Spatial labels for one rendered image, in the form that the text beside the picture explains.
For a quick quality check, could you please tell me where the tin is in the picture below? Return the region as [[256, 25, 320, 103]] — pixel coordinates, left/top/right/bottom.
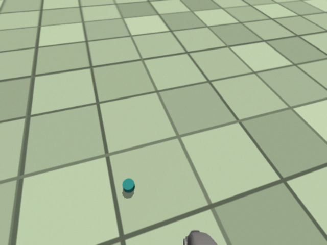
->
[[122, 179, 135, 193]]

